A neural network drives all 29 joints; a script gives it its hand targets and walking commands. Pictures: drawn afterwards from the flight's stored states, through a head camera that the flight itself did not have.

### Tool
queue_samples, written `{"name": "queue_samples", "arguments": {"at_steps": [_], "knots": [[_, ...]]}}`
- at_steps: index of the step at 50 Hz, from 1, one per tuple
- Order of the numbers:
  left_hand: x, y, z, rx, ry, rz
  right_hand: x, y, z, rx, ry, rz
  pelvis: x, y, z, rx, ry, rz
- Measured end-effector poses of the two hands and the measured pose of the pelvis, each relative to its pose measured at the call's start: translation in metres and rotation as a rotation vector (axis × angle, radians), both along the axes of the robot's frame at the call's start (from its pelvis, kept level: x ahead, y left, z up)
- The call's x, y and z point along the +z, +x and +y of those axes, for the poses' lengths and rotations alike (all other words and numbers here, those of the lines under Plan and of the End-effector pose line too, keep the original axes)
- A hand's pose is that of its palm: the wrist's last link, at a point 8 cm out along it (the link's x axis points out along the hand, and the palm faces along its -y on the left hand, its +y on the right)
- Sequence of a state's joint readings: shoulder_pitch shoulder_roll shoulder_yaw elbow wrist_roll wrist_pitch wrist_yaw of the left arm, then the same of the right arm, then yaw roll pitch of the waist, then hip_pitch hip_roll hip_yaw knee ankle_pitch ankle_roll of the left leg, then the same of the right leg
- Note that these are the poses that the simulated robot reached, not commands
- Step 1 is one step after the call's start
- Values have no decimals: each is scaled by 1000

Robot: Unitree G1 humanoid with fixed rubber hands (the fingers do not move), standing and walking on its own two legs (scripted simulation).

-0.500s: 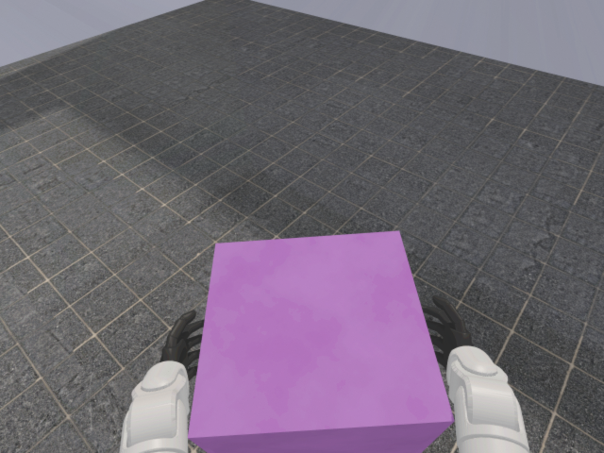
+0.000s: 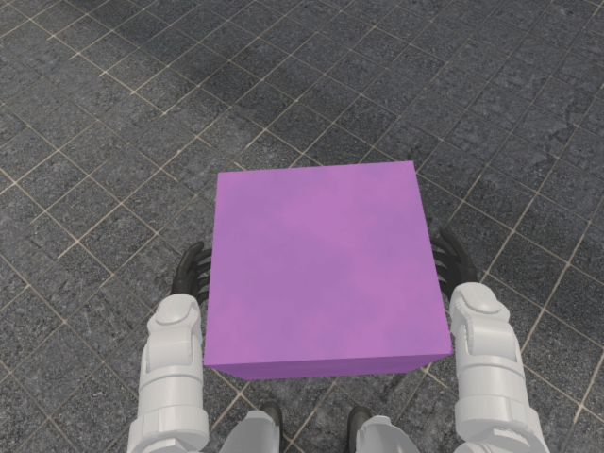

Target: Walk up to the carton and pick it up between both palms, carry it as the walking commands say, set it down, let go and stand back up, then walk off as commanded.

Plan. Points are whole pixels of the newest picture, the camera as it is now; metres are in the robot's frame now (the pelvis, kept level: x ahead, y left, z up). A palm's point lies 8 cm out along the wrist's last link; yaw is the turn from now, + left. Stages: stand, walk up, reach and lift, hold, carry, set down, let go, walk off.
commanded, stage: set down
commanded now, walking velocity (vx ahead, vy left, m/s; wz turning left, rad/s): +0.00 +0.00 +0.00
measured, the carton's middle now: (320, 282) +0.37 +0.01 -0.14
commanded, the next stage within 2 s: none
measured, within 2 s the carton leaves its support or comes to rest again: neither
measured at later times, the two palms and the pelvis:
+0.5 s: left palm (202, 292) +0.35 +0.21 -0.15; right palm (431, 280) +0.38 -0.17 -0.14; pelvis -0.03 +0.00 -0.07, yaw +0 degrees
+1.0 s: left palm (218, 290) +0.38 +0.20 -0.24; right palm (416, 276) +0.41 -0.17 -0.23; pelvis -0.05 +0.01 -0.15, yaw +0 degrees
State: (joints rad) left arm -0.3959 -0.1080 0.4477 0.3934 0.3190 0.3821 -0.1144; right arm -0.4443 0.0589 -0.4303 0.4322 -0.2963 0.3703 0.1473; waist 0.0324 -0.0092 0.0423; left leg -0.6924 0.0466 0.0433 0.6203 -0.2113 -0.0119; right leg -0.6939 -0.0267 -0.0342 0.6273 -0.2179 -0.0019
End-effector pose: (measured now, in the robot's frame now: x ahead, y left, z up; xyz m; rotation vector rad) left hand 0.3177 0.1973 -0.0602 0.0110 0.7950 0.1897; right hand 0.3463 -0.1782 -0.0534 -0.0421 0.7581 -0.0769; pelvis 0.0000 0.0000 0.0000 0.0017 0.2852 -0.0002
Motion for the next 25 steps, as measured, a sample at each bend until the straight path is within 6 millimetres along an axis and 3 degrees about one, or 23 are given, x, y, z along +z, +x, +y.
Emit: {"name": "queue_samples", "arguments": {"at_steps": [25], "knots": [[-88, 30, 8, 39, -31, -17, -89, 35, 8, -9, 32, -14, -72, -33, -3, -5, -6, 287]]}}
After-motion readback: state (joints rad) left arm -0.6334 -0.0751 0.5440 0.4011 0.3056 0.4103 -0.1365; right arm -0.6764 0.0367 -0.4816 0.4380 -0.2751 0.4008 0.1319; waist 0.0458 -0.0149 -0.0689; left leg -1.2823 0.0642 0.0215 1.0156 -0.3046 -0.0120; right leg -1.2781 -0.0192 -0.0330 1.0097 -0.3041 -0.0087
